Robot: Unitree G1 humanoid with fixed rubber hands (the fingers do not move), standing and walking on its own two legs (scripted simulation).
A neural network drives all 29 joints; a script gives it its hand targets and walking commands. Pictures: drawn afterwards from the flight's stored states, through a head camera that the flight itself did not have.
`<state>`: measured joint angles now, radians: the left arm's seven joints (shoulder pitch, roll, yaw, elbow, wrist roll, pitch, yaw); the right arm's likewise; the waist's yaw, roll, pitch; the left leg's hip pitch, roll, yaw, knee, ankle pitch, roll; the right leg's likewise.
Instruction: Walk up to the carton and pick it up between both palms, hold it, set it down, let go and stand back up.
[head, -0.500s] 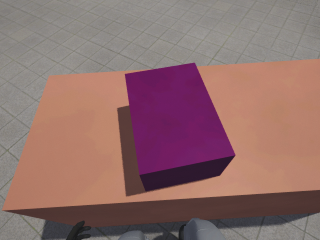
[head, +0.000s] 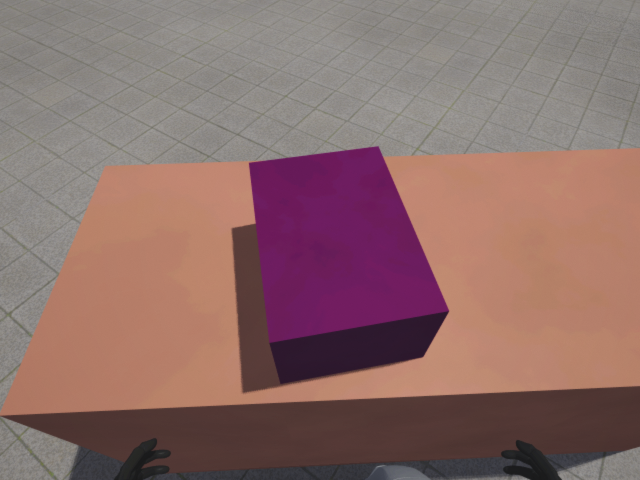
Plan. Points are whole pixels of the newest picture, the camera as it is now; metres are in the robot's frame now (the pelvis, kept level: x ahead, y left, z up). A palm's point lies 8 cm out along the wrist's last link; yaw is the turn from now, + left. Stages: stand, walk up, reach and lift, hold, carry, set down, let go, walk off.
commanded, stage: walk up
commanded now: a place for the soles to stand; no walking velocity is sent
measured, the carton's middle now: (333, 256) +0.43 -0.01 -0.04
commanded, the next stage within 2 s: none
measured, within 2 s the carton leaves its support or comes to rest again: neither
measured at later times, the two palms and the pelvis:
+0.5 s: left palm out of the picture +0.06 +0.26 -0.11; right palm out of the picture +0.00 -0.28 -0.10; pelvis -0.04 -0.01 +0.00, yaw -1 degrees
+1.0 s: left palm out of the picture +0.05 +0.24 -0.10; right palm out of the picture +0.03 -0.27 -0.10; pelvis -0.04 -0.02 +0.01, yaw +0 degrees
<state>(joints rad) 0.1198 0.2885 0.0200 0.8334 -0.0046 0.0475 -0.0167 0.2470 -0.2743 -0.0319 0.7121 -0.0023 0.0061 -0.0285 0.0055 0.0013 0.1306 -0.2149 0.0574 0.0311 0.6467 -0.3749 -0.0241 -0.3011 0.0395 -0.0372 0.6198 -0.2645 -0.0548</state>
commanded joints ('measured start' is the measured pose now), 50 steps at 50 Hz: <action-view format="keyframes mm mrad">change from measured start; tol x16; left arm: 1 0 156 34 -103 6 -12 -5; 50 184 106 27 -151 3 -56 10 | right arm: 1 98 -152 -37 -64 -6 -29 -1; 9 6 -198 -50 -94 -10 -27 13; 19 258 -129 -51 -25 -10 -34 6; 28 -49 -202 -49 -95 -26 -33 2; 33 200 -87 -24 -67 -17 -12 21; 50 131 -124 -18 -52 -9 -46 12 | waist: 1 -12 -50 -137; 8 40 115 -96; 17 -40 -163 -72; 23 10 160 -36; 31 -14 -66 -92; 50 2 -8 -74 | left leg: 1 42 40 -62 -137 66 66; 6 -130 235 -233 -316 104 192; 17 35 -50 -6 24 -75 66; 20 50 8 -76 -173 -8 92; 23 -263 280 -444 -459 -347 242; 31 -212 -46 -36 63 -117 4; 36 64 1 -119 -138 82 52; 50 -33 25 -150 -208 148 51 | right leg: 1 -28 -145 208 -217 94 -55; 6 69 -31 88 9 -19 32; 13 -96 -221 407 -409 -283 -67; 18 -174 -209 317 -404 -339 -59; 24 9 -16 93 287 -169 65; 29 152 -84 183 -161 -1 29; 31 49 -271 535 -338 -198 -35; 34 -207 -213 413 -345 -277 -42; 50 -4 -120 214 -258 -17 8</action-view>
